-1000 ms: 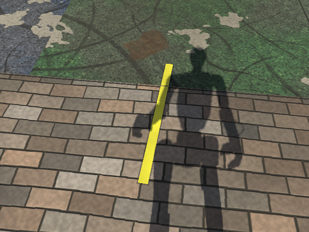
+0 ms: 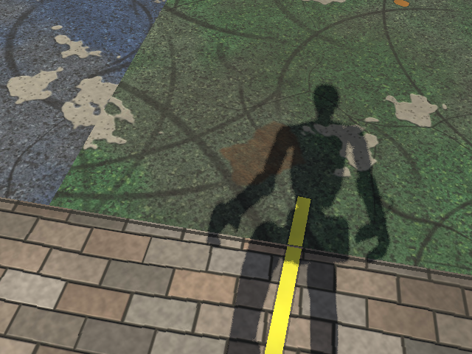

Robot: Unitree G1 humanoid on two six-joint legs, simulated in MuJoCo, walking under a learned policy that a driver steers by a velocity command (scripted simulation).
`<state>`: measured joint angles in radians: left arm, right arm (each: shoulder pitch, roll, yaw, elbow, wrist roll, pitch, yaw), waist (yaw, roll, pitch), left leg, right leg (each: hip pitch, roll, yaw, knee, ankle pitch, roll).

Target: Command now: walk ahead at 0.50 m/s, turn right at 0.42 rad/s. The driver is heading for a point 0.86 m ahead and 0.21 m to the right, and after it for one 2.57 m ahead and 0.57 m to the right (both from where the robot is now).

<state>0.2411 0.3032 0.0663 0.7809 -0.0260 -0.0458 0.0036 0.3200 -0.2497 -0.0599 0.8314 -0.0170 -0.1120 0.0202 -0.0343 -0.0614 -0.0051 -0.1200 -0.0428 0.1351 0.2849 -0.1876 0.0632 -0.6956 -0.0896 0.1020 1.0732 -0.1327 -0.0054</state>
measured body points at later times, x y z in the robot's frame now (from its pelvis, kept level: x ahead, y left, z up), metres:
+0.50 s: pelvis +0.26 -0.08 -0.01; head +0.29 -0.09 +0.44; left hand +0.44 +0.15 -0.11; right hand +0.33 -0.38 -0.11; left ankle +0.31 +0.10 -0.66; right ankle +0.27 -0.15 -0.75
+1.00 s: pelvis +0.53 -0.10 +0.00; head +0.56 -0.10 +0.45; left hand +0.78 +0.07 -0.11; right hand +0.47 -0.38 -0.11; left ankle +0.59 -0.03 -0.75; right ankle +0.47 -0.24 -0.67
